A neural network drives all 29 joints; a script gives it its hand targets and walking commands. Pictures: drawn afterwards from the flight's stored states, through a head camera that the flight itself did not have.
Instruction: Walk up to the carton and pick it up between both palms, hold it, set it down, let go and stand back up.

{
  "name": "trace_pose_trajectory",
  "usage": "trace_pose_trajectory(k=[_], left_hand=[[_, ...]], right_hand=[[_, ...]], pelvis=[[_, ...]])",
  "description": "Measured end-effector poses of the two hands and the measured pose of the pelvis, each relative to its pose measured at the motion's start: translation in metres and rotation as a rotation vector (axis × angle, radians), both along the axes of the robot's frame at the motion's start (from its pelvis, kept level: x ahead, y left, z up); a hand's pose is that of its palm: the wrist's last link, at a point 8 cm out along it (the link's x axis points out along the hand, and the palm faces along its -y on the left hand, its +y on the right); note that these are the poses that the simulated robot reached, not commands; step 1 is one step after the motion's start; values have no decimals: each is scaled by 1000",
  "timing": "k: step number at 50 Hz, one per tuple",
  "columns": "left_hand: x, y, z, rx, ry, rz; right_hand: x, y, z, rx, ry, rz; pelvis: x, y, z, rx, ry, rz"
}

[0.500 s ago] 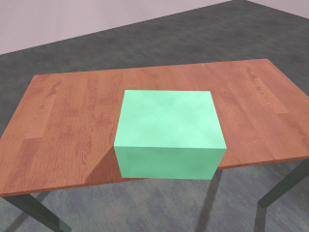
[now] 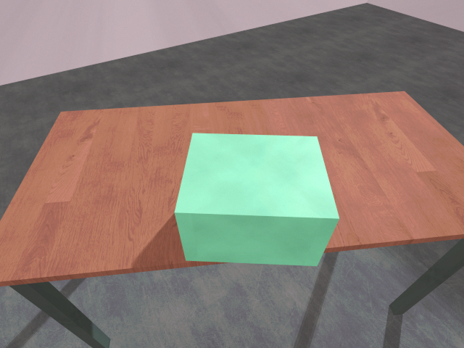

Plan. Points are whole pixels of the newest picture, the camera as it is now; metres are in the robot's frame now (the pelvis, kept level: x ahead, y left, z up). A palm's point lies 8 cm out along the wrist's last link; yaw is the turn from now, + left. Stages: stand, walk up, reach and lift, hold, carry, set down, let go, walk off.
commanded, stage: stand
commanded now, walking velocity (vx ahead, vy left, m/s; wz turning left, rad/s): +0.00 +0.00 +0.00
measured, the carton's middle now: (252, 197) +0.43 -0.02 +0.00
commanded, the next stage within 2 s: none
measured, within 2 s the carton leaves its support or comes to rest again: neither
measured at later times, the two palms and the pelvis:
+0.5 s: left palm out of the picture -0.05 +0.18 -0.15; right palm out of the picture -0.04 -0.22 -0.15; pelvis +0.00 -0.02 +0.00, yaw +1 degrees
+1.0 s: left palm out of the picture -0.04 +0.17 -0.15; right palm out of the picture -0.03 -0.22 -0.15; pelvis +0.01 -0.03 +0.00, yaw +1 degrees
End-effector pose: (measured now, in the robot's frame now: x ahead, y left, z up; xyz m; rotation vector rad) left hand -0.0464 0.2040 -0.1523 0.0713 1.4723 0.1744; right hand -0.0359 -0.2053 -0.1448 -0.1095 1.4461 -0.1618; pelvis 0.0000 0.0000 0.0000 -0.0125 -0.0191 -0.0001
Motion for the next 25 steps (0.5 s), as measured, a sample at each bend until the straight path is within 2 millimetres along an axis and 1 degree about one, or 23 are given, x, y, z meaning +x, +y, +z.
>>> trace_pose_trajectory(k=[10,25], left_hand=[[-7,-8,0,-1,17,5],[-7,-19,-1,-4,18,12]], right_hand=[[-3,-4,-1,4,16,7],[0,-10,-3,10,25,18]], pelvis=[[-3,-6,0,-1,0,5],[-3,-16,-1,-1,-2,12]])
